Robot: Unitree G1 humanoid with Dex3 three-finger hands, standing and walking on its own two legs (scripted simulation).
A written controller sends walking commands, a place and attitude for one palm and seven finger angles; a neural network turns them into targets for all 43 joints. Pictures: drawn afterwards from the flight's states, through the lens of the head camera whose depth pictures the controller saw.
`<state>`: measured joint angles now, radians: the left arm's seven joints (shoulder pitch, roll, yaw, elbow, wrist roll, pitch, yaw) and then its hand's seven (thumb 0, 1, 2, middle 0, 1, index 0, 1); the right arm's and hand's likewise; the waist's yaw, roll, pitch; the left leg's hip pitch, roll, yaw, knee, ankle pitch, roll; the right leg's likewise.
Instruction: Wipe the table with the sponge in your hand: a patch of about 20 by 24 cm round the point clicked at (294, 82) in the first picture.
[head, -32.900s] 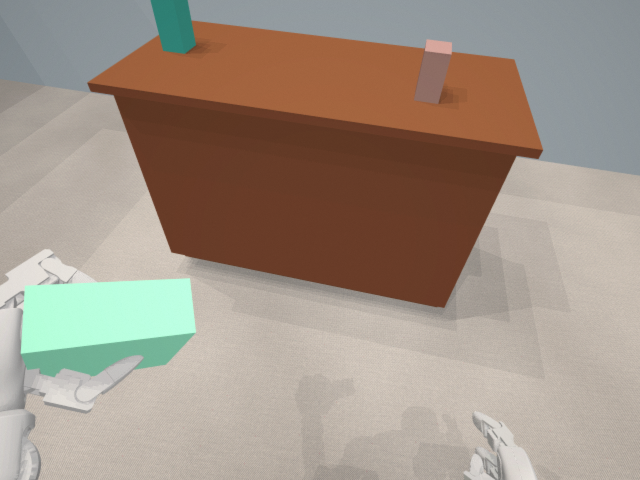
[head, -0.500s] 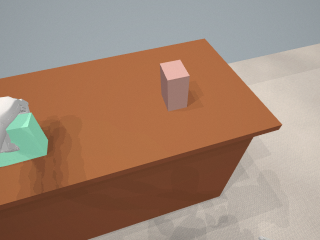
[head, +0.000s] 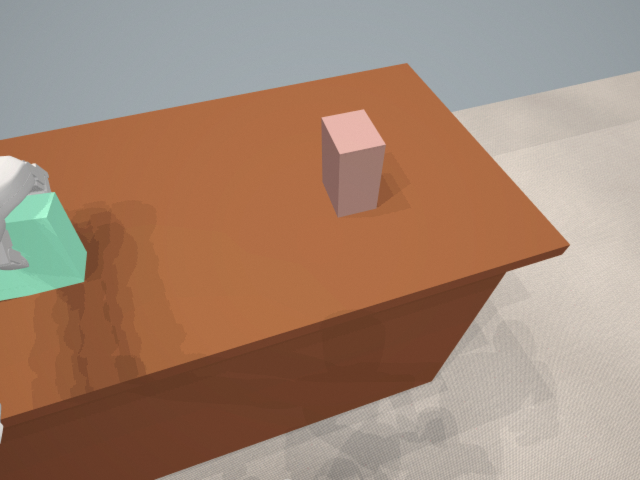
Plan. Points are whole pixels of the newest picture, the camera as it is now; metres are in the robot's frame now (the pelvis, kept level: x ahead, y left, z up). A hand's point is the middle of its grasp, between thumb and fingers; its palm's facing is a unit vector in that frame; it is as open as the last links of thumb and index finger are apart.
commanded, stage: wipe forward along the first lane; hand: left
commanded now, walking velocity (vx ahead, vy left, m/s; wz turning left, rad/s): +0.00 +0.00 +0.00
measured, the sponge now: (18, 261) +0.34 +0.42 +0.06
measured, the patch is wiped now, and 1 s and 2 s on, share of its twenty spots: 0.30 0.45 0.60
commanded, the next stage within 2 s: slide across to the middle lane in 0.26 s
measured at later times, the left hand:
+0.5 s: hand (17, 198) +0.41 +0.42 +0.12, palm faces -0.19 +0.07 -0.98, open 9.2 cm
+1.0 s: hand (72, 180) +0.43 +0.36 +0.12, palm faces -0.06 +0.02 -1.00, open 9.2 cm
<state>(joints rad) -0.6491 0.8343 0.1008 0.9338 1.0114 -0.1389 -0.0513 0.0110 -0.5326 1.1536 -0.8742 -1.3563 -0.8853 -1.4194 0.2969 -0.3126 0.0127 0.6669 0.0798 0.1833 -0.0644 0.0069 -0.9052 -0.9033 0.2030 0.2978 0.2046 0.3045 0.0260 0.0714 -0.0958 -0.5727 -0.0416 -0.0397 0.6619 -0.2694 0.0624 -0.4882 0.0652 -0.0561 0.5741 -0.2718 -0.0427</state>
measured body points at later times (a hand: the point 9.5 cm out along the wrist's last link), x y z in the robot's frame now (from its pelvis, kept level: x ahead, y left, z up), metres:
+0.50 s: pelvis +0.02 +0.02 +0.00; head +0.08 +0.02 +0.45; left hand +0.41 +0.41 +0.17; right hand +0.09 -0.25 -0.13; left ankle +0.03 +0.08 -0.72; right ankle +0.00 -0.10 -0.72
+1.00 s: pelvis +0.03 +0.03 +0.01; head +0.07 +0.02 +0.46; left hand +0.43 +0.36 +0.18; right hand +0.18 -0.22 -0.11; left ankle +0.03 +0.08 -0.72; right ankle +0.00 -0.10 -0.72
